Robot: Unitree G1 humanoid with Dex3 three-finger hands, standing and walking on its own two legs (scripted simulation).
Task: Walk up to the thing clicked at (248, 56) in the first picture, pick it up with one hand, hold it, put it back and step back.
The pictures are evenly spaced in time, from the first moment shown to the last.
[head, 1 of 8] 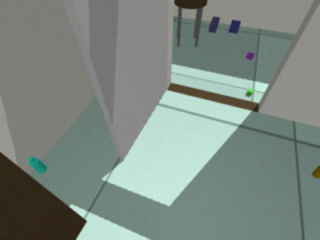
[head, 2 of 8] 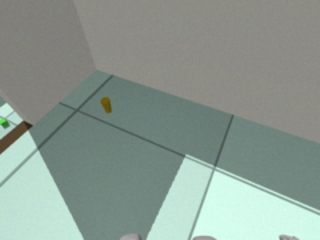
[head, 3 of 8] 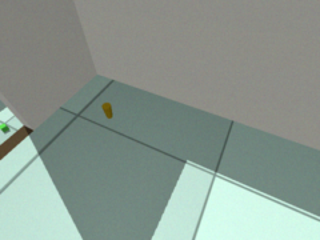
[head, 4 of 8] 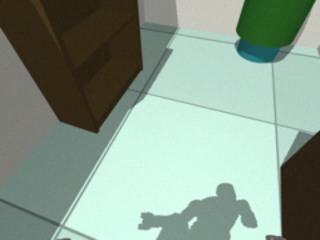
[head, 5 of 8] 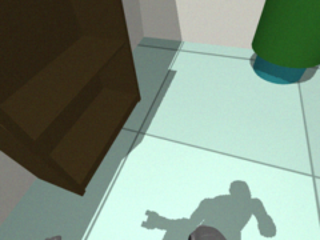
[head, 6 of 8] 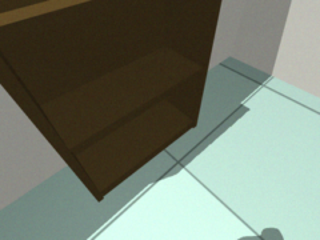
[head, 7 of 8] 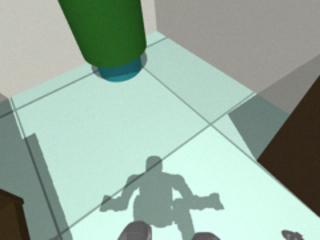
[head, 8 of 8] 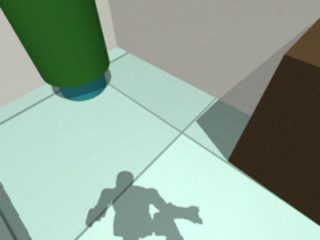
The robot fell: no
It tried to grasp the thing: no
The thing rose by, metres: 0.00
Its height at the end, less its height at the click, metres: +0.00
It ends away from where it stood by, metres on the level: 0.00
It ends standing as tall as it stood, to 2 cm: yes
